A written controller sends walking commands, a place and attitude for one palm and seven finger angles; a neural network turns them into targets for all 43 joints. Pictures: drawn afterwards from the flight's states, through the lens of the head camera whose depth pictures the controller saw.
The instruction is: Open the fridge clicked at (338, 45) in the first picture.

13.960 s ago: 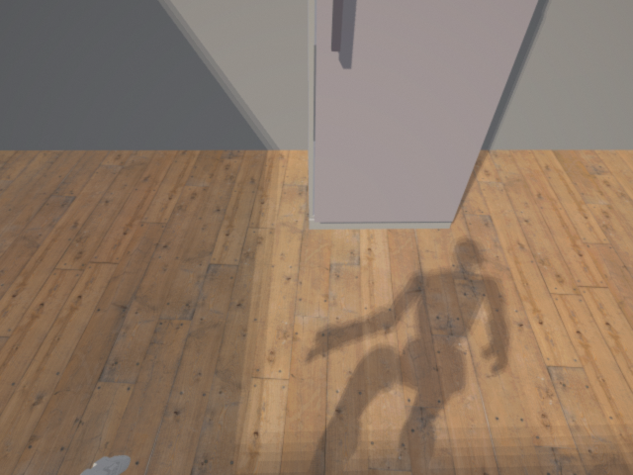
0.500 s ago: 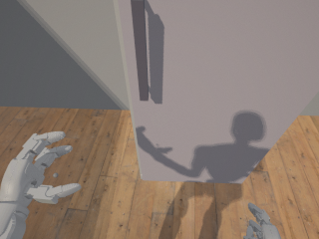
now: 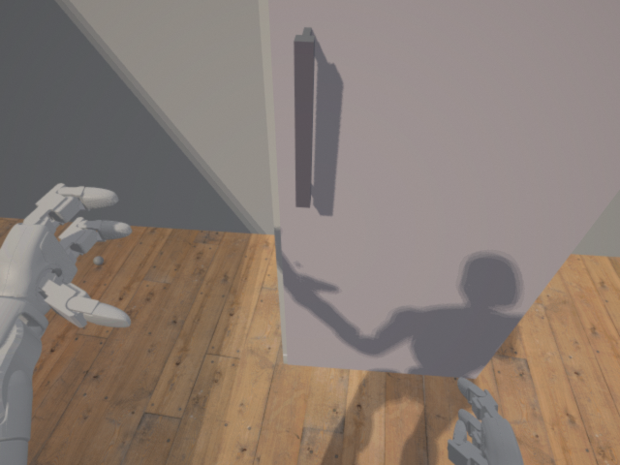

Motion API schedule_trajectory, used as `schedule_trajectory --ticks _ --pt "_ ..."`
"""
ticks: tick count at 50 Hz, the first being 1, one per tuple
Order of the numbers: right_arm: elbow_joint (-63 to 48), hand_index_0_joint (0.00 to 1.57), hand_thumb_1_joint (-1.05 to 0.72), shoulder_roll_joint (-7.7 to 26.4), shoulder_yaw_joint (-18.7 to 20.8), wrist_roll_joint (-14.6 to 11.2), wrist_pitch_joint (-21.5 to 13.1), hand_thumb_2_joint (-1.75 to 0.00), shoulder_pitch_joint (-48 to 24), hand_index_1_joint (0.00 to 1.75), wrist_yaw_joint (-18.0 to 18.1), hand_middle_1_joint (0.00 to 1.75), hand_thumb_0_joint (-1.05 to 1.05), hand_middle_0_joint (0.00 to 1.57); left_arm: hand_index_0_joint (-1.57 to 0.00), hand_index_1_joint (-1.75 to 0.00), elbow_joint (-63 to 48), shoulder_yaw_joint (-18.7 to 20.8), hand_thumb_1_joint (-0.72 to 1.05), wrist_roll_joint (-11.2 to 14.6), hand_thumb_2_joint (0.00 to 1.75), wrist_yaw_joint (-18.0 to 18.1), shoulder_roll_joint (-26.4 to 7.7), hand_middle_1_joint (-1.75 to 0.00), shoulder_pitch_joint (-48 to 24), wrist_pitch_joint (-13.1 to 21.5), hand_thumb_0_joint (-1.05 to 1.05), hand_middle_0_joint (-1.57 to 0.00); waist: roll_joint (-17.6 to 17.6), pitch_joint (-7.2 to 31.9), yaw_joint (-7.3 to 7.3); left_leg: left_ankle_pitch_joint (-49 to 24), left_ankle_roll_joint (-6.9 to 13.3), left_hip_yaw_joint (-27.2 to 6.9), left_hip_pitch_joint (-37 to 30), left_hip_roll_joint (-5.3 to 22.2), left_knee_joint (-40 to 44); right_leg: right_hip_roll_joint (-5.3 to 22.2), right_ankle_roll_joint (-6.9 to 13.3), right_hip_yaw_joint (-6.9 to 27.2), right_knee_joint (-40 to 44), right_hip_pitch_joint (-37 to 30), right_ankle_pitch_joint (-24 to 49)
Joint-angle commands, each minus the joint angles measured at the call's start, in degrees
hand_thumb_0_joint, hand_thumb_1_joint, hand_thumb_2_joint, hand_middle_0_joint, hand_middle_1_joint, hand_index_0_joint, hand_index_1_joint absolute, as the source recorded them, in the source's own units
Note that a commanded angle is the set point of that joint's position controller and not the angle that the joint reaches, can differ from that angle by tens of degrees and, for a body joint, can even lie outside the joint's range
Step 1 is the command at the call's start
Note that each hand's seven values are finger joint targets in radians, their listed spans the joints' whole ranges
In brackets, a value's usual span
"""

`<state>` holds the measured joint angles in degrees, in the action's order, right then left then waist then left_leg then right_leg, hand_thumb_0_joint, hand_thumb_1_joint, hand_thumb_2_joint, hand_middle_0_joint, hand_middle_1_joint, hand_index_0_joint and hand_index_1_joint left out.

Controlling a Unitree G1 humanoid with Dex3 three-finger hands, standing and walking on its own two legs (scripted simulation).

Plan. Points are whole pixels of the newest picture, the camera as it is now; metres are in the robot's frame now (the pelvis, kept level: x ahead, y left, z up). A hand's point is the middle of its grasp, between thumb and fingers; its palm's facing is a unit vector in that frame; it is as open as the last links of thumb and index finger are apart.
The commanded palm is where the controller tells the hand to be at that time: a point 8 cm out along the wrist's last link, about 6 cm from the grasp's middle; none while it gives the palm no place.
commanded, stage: raise the hand to about handle height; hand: left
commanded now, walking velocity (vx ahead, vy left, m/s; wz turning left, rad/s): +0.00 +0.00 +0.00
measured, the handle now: (305, 127) +0.54 +0.08 +0.19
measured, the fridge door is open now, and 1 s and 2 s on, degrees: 0 0 0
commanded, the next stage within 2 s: move the hooked fingers beside the handle in 0.60 s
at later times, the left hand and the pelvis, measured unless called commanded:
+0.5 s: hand (102, 244) +0.28 +0.26 +0.18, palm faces +0.13 -0.99 -0.06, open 14.0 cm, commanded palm +0.24 +0.30 +0.19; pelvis +0.00 -0.02 +0.00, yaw +0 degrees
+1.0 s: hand (146, 226) +0.31 +0.23 +0.18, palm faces +0.07 -1.00 -0.04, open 14.0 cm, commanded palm +0.28 +0.28 +0.18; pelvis +0.01 -0.02 +0.00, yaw +0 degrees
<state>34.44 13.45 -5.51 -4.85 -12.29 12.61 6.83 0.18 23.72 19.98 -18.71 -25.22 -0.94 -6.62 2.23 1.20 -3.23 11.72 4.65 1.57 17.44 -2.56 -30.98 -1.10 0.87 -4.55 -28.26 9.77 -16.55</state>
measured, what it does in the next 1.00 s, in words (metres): stands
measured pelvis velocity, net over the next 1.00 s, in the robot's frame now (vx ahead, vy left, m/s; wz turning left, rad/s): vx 0.01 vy -0.02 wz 0.00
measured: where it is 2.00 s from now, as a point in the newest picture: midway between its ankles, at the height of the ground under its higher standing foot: outside the picture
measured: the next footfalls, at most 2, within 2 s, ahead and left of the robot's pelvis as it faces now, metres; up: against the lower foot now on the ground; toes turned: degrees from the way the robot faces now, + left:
none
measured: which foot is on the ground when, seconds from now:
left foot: down 0.00-1.00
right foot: down 0.00-1.00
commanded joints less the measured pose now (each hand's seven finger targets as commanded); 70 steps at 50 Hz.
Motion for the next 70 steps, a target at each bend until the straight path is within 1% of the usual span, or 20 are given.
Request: schedule_trajectory --ticks 1,8,11,16,17,21,25,29,37,40,45,49,52,54,56,58,60,64,69,70 --pt "-8.00 0.20 -0.90 7.86 3.02 -0.27 -3.51 -0.90 -7.79 0.30 1.33 0.30 0.00 0.20 -0.30 -1.20 -8.13 5.98 -0.50 0.77 0.30 -0.45 -15.29 -1.20 -19.86 2.38 0.00 -0.30 5.67 6.44 0.82 6.65 -3.61 -9.49 -12.63 3.94 9.97 -0.40 1.06 1.50 5.88 7.97 1.30" --pt "-8.79 0.20 -0.90 8.35 3.01 -1.06 -2.83 -0.90 -8.77 0.30 0.88 0.30 0.00 0.20 -0.30 -1.20 -3.89 4.35 -0.50 0.45 0.30 -2.46 -15.36 -1.20 -20.25 -4.66 0.00 -0.30 1.80 6.25 0.48 7.17 -3.02 -8.86 -11.01 3.26 9.91 0.19 1.00 1.92 7.45 6.55 0.63" --pt "-9.41 0.20 -0.90 8.41 3.30 -0.77 -2.96 -0.90 -9.30 0.30 0.36 0.30 0.00 0.20 -0.30 -1.20 -6.44 6.65 -0.50 1.30 0.30 -2.59 -16.62 -1.20 -19.55 -3.14 0.00 -0.30 0.06 8.60 0.09 3.87 -2.83 -8.35 -12.26 3.03 8.76 0.02 0.93 2.04 7.20 6.00 2.08" --pt "-9.10 0.20 -0.90 7.81 3.28 -0.20 -3.52 -0.90 -9.17 0.30 0.02 0.30 0.00 0.20 -0.30 -1.20 -12.04 8.77 -0.50 0.90 0.30 -0.74 -18.18 -1.20 -22.06 1.07 0.00 -0.30 5.35 10.06 -0.08 -0.95 -3.10 -7.41 -15.18 3.06 8.28 -0.23 1.20 1.92 6.95 5.38 4.78" --pt "-8.65 0.20 -0.90 7.82 3.36 -0.09 -3.45 -0.90 -8.86 0.30 -0.02 0.30 0.00 0.20 -0.30 -1.20 -11.09 9.31 -0.50 0.81 0.30 -0.41 -18.83 -1.20 -21.17 1.19 0.00 -0.30 3.55 9.02 -0.35 -1.01 -2.97 -7.12 -14.08 3.22 8.13 -0.22 1.17 2.28 7.76 4.94 4.69" --pt "-7.99 0.20 -0.90 8.08 3.52 -0.54 -3.26 -0.90 -8.64 0.30 0.43 0.30 0.00 0.20 -0.30 -1.20 -6.97 7.12 -0.50 0.26 0.30 -0.55 -16.45 -1.20 -21.40 -0.54 0.00 -0.30 4.68 5.93 0.62 1.25 -2.80 -6.74 -13.11 2.96 8.46 0.05 0.93 2.39 8.07 6.67 3.38" --pt "-8.38 0.20 -0.90 8.18 3.56 -0.77 -2.85 -0.90 -8.81 0.30 0.51 0.30 0.00 0.20 -0.30 -1.20 -6.89 5.27 -0.50 0.22 0.30 -1.60 -15.45 -1.20 -21.89 -2.33 0.00 -0.30 3.60 7.60 0.91 -1.24 -2.53 -6.21 -13.20 2.69 7.25 0.35 0.75 2.73 8.02 5.68 5.15" --pt "-8.76 0.20 -0.90 8.07 3.65 -0.60 -2.71 -0.90 -9.24 0.30 0.30 0.30 0.00 0.20 -0.30 -1.20 -7.93 7.32 -0.50 1.15 0.30 -2.06 -17.05 -1.20 -21.19 -1.24 0.00 -0.30 1.51 10.04 0.30 -4.03 -2.26 -5.60 -13.34 2.56 5.78 0.62 0.62 3.62 7.64 4.03 7.71" --pt "-8.33 0.20 -0.90 7.95 3.95 -0.65 -2.11 -0.90 -8.96 0.30 0.04 0.30 0.00 0.20 -0.30 -1.20 -4.95 9.14 -0.50 1.31 0.30 -1.66 -17.94 -1.20 -20.14 -0.74 0.00 -0.30 1.11 8.48 0.08 -5.75 -2.24 -4.89 -12.23 2.57 4.80 0.70 0.36 4.05 7.32 4.32 10.32" --pt "-8.10 0.20 -0.90 8.15 3.81 -1.04 -1.51 -0.90 -8.81 0.30 0.40 0.30 0.00 0.20 -0.30 -1.20 -2.82 5.85 -0.50 0.64 0.30 -1.93 -16.16 -1.20 -25.11 -1.68 0.00 -0.30 2.55 6.93 1.61 -3.99 -2.17 -4.64 -11.60 2.37 4.60 0.84 0.06 4.13 7.40 6.56 8.62" --pt "-8.63 0.20 -0.90 7.75 3.77 -0.82 -1.81 -0.90 -8.77 0.30 0.61 0.30 0.00 0.20 -0.30 -1.20 -6.65 3.28 -0.50 0.03 0.30 -1.28 -14.70 -1.20 -29.88 0.45 0.00 -0.30 4.73 11.70 1.65 -6.43 -2.06 -5.29 -14.99 2.40 4.57 0.51 0.55 3.39 6.35 5.50 10.42" --pt "-8.20 0.20 -0.90 7.69 3.91 -0.69 -1.67 -0.90 -8.31 0.30 0.36 0.30 0.00 0.20 -0.30 -1.20 -4.94 3.35 -0.50 0.07 0.30 -0.38 -13.90 -1.20 -28.13 1.07 0.00 -0.30 0.89 12.14 1.17 -8.07 -1.89 -4.91 -14.41 2.44 4.38 0.46 0.31 3.25 5.90 4.61 13.12" --pt "-7.71 0.20 -0.90 8.15 4.19 -0.71 -0.67 -0.90 -7.57 0.30 -0.15 0.30 0.00 0.20 -0.30 -1.20 0.11 7.10 -0.50 -0.32 0.30 0.85 -17.06 -1.20 -24.66 -0.65 0.00 -0.30 -1.56 10.77 -0.11 -7.34 -2.10 -4.59 -11.84 2.52 4.80 0.50 0.20 3.24 6.22 3.88 12.31" --pt "-8.47 0.20 -0.90 7.71 3.83 -0.95 -0.24 -0.90 -8.59 0.30 -0.28 0.30 0.00 0.20 -0.30 -1.20 -1.26 2.65 -0.50 -1.16 0.30 1.65 -12.96 -1.20 -29.61 -1.94 0.00 -0.30 1.54 10.45 0.79 -7.13 -2.23 -4.54 -12.41 2.34 5.26 0.67 0.39 3.08 5.88 4.96 12.08" --pt "-8.77 0.20 -0.90 7.66 3.93 -0.85 0.23 -0.90 -8.25 0.30 -0.51 0.30 0.00 0.20 -0.30 -1.20 -2.13 3.21 -0.50 -1.69 0.30 2.65 -13.43 -1.20 -29.44 -2.32 0.00 -0.30 3.42 11.60 0.55 -8.10 -2.40 -4.63 -13.32 2.47 5.36 0.46 0.62 2.83 5.71 4.72 12.24" --pt "-8.84 0.20 -0.90 7.68 4.06 -0.75 0.50 -0.90 -8.08 0.30 -0.69 0.30 0.00 0.20 -0.30 -1.20 -2.95 3.15 -0.50 -2.01 0.30 3.49 -13.81 -1.20 -31.11 -1.87 0.00 -0.30 2.02 11.99 0.77 -8.51 -2.21 -4.60 -13.47 2.64 5.28 0.37 0.61 3.03 5.86 4.44 12.64" --pt "-9.04 0.20 -0.90 7.39 4.01 -0.66 0.52 -0.90 -8.07 0.30 -0.78 0.30 0.00 0.20 -0.30 -1.20 -5.78 0.05 -0.50 -2.19 0.30 3.86 -10.58 -1.20 -33.67 -0.60 0.00 -0.30 2.60 13.56 1.55 -9.23 -2.19 -4.70 -15.29 2.70 5.26 0.19 0.64 2.89 5.53 4.70 12.86" --pt "-7.68 0.20 -0.90 7.81 4.10 -0.66 1.18 -0.90 -7.07 0.30 -0.29 0.30 0.00 0.20 -0.30 -1.20 -0.91 -0.66 -0.50 -2.45 0.30 4.56 -10.35 -1.20 -36.57 -0.07 0.00 -0.30 -0.39 11.64 2.54 -6.95 -1.93 -4.64 -14.25 2.85 5.43 0.04 0.38 3.16 6.22 5.92 11.04" --pt "-6.83 0.20 -0.90 8.07 4.22 -0.64 2.20 -0.90 -6.55 0.30 -0.12 0.30 0.00 0.20 -0.30 -1.20 3.54 -1.41 -0.50 -4.04 0.30 6.12 -10.80 -1.20 -40.83 -1.31 0.00 -0.30 1.32 11.47 2.50 -5.87 -2.11 -5.02 -13.88 2.82 5.94 0.30 0.75 3.31 6.62 6.30 9.42" --pt "-6.95 0.20 -0.90 7.96 4.18 -0.69 2.41 -0.90 -6.53 0.30 -0.14 0.30 0.00 0.20 -0.30 -1.20 3.97 -3.09 -0.50 -4.18 0.30 6.26 -9.15 -1.20 -41.56 -1.50 0.00 -0.30 1.56 11.80 2.81 -5.77 -2.10 -4.83 -14.13 2.77 5.93 0.32 0.66 3.37 6.64 6.47 9.31"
